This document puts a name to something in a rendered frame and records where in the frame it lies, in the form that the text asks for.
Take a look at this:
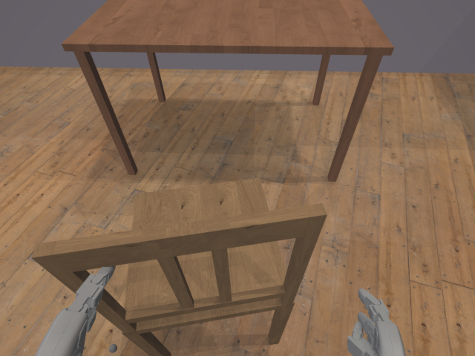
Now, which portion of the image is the table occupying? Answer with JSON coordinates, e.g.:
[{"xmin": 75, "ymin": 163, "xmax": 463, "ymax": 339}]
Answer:
[{"xmin": 62, "ymin": 0, "xmax": 394, "ymax": 182}]

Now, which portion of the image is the chair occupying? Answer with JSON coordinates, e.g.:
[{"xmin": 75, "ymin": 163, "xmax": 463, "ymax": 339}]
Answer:
[{"xmin": 31, "ymin": 178, "xmax": 327, "ymax": 356}]

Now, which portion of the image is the robot left hand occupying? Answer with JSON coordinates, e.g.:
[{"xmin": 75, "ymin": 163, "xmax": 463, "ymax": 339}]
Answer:
[{"xmin": 35, "ymin": 266, "xmax": 116, "ymax": 356}]

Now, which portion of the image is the robot right hand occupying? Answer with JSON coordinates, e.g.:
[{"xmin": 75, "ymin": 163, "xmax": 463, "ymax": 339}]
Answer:
[{"xmin": 347, "ymin": 289, "xmax": 406, "ymax": 356}]

